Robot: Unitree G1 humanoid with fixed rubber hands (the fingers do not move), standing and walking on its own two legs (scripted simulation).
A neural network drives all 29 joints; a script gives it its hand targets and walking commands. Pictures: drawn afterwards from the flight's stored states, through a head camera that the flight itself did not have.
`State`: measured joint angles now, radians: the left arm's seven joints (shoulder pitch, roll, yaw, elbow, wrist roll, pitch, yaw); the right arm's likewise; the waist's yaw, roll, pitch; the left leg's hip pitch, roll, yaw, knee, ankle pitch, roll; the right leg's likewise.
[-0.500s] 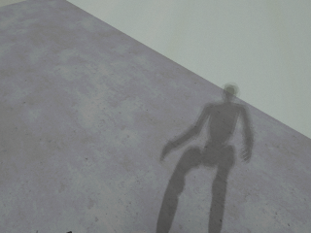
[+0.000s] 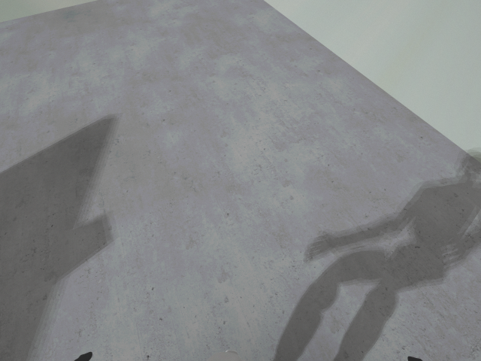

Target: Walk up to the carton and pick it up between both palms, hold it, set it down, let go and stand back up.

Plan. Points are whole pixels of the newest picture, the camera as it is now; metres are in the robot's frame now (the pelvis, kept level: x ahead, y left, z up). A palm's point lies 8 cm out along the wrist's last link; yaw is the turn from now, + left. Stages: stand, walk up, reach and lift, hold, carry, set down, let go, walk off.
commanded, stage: walk up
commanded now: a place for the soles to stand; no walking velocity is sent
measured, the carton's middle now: out of the picture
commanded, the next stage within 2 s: none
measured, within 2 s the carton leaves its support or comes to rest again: neither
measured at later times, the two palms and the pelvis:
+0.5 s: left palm out of the picture -0.04 +0.42 -0.10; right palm out of the picture +0.17 -0.14 -0.12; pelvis -0.01 +0.08 +0.00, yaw +20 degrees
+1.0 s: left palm out of the picture -0.14 +0.52 -0.13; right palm (236, 309) +0.24 +0.06 -0.10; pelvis -0.01 +0.23 -0.01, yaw +41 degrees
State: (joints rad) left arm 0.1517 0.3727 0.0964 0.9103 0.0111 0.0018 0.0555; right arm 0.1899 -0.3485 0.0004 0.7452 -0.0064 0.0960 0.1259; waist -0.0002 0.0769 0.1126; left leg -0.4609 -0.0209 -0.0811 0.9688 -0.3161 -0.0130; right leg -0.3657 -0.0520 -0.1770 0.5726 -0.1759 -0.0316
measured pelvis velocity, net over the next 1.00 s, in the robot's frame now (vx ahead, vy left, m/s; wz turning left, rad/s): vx -0.01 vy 0.23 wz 0.71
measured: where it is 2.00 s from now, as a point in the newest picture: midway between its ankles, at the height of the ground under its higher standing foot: outside the picture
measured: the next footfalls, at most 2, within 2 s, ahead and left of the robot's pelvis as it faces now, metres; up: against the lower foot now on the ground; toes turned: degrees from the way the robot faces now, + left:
left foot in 0.10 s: +0.02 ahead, +0.21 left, +0.00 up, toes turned +6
right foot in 0.38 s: +0.09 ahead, +0.03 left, +0.00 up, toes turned +12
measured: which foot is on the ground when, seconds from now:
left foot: up 0.00-0.08, down 0.10-0.42, up 0.44-0.68, down 0.70-1.00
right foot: down 0.00-0.14, up 0.16-0.36, down 0.38-0.84, up 0.86-1.00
